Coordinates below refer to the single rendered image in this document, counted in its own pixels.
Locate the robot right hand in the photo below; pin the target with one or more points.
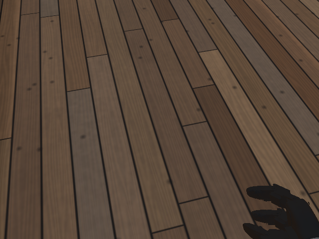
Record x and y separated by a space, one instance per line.
297 222

